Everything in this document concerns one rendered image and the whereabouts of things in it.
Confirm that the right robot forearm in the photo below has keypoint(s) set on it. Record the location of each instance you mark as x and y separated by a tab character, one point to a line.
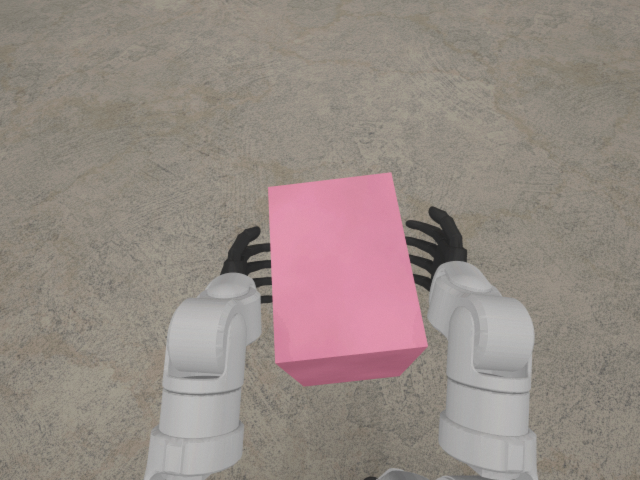
489	366

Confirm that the robot right shin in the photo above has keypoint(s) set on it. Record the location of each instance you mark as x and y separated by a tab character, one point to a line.
389	470

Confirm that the left robot forearm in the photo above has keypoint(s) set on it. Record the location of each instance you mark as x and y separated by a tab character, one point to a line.
199	432

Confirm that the carton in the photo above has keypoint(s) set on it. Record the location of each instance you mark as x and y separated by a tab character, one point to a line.
345	306

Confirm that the left robot hand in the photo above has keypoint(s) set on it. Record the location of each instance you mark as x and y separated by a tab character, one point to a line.
240	252

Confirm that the right robot hand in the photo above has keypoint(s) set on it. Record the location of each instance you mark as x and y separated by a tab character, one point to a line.
449	248

